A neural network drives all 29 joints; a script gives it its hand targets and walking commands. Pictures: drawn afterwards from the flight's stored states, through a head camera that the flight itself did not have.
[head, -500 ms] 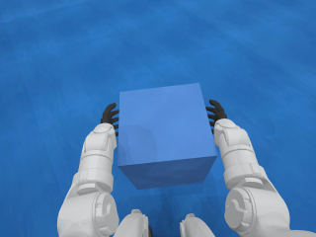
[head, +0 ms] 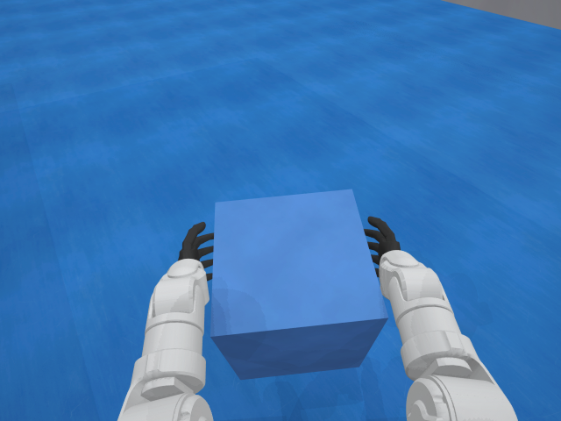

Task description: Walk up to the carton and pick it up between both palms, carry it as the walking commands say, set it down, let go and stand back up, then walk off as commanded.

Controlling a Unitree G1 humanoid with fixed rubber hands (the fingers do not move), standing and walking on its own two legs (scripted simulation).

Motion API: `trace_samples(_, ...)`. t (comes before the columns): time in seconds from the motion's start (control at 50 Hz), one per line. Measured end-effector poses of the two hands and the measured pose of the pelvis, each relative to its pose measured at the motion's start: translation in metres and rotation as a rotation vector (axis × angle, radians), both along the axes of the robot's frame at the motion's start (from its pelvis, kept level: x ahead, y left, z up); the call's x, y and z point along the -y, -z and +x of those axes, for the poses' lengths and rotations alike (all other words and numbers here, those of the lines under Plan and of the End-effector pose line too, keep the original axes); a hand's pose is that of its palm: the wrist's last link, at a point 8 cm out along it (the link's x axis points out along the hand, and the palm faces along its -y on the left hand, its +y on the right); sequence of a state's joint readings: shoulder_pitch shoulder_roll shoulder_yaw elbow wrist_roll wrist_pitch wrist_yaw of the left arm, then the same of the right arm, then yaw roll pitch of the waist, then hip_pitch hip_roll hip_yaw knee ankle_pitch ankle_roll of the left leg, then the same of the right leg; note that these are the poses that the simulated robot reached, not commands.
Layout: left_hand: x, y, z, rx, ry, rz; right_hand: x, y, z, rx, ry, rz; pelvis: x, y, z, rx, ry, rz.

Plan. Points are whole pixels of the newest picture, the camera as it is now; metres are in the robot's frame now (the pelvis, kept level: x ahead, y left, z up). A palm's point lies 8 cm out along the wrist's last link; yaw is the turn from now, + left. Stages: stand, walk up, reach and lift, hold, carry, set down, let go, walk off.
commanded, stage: reach and lift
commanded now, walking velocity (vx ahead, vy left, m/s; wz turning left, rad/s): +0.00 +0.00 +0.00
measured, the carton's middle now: (292, 290) +0.34 +0.02 +0.00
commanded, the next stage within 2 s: hold in 1.60 s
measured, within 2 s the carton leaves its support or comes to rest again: neither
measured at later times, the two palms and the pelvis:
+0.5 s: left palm (198, 262) +0.33 +0.15 +0.08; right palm (405, 258) +0.34 -0.15 +0.09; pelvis +0.00 -0.02 +0.01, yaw +0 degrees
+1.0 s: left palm (199, 263) +0.32 +0.15 +0.09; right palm (407, 262) +0.34 -0.15 +0.08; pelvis +0.00 -0.01 +0.01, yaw +0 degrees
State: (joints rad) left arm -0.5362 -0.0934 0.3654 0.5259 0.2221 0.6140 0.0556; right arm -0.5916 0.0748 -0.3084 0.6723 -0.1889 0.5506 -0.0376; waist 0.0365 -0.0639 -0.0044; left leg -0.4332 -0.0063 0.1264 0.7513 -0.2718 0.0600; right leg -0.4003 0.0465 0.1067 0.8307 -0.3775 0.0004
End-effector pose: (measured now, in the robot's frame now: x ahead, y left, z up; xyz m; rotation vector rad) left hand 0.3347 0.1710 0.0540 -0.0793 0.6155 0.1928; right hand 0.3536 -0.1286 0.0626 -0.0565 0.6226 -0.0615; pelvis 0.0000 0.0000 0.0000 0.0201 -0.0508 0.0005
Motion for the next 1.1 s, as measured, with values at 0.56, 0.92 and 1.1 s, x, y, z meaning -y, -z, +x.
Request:
trace_samples(0.56,0.015,-0.03,-0.009,-0.028,0.008,0.02,0.015,-0.023,-0.012,-0.031,-0.009,-0.013,0.015,-0.012,0.003,0.07,0.006,0.018)
trace_samples(0.92,0.018,-0.03,-0.013,-0.033,0.009,0.019,0.019,-0.023,-0.017,-0.036,0.014,0.02,0.008,-0.013,-0.001,0.074,0.007,0.009)
trace_samples(1.1,0.021,-0.036,-0.013,-0.027,0.007,0.052,0.021,-0.019,-0.015,-0.029,0.013,0.053,0.009,-0.013,0.0,0.073,0.006,0.01)
